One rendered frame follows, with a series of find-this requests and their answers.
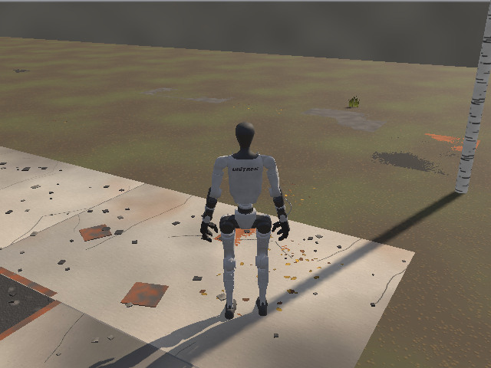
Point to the left robot forearm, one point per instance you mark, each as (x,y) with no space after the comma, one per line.
(209,208)

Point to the right robot forearm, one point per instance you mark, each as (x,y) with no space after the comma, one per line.
(280,207)

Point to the robot right foot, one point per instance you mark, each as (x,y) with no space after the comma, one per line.
(263,308)

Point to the robot left hand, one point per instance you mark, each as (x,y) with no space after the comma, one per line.
(205,231)

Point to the right robot upper arm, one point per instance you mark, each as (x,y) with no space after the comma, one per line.
(272,173)

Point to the robot left foot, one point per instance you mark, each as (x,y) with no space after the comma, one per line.
(229,314)

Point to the robot right hand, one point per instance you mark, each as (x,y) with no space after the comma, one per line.
(285,229)

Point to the left robot upper arm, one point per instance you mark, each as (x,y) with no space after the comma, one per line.
(220,164)

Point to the robot foot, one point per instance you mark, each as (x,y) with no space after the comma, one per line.
(229,314)
(263,308)

